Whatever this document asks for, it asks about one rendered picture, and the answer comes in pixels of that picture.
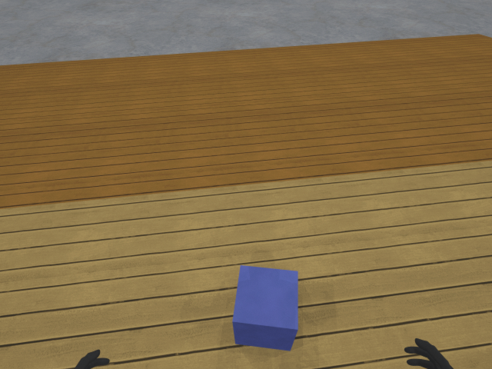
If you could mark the carton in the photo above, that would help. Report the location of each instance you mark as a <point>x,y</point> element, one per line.
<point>266,308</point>

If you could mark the robot left hand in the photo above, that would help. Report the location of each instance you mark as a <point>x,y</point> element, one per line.
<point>91,360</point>

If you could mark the robot right hand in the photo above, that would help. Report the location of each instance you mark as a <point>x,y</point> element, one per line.
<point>436,359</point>

